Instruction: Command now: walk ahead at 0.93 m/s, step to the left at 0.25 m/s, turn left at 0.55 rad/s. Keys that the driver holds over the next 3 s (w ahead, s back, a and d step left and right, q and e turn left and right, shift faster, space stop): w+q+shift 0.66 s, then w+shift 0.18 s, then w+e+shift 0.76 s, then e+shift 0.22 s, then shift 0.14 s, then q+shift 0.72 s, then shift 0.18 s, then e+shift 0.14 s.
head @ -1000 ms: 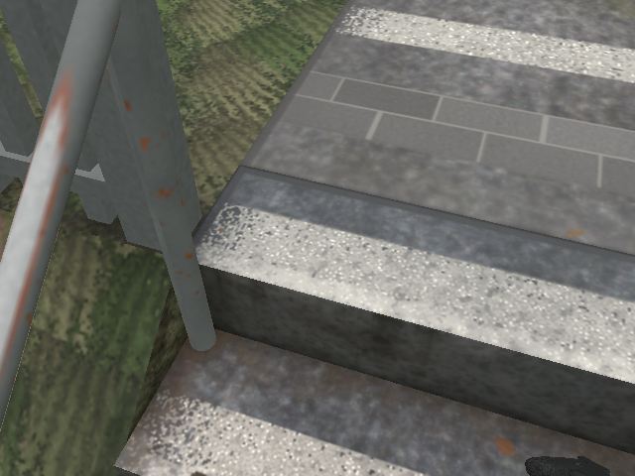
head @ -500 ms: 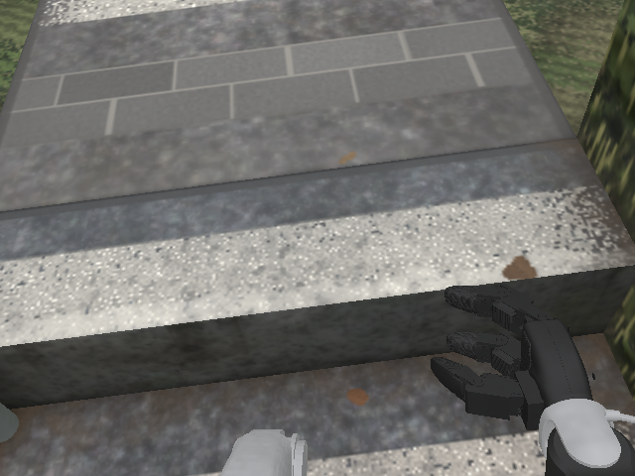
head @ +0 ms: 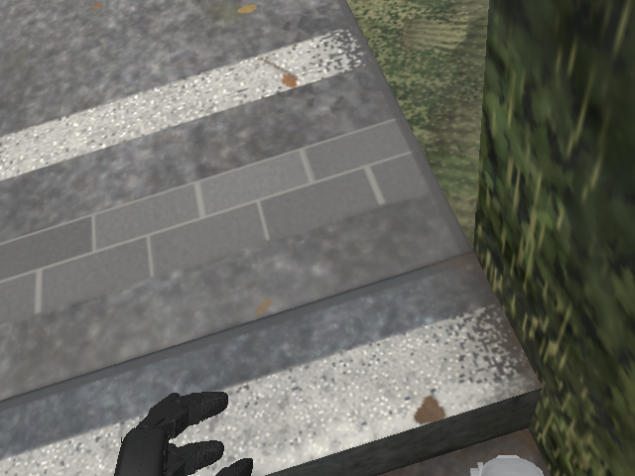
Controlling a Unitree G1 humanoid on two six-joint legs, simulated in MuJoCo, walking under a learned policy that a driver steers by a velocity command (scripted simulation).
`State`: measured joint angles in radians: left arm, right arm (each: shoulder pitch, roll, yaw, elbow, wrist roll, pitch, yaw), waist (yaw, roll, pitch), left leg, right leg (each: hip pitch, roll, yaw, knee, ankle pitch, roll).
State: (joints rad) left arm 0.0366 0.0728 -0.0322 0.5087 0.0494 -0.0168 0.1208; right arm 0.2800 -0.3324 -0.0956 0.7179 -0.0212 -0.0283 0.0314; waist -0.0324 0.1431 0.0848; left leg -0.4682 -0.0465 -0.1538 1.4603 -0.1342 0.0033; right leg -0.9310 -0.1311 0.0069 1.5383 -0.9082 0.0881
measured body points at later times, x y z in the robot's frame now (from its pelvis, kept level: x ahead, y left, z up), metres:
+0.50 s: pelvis +0.16 +0.08 +0.12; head +0.14 +0.11 +0.57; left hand +0.40 +0.34 +0.11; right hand +0.23 -0.21 +0.02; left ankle +0.14 +0.15 -0.57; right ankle +0.11 -0.10 -0.41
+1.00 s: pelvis +0.47 +0.22 +0.29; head +0.44 +0.22 +0.73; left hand +0.37 +0.50 +0.16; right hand +0.78 +0.13 +0.24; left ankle +0.34 +0.28 -0.20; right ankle +0.54 +0.14 -0.38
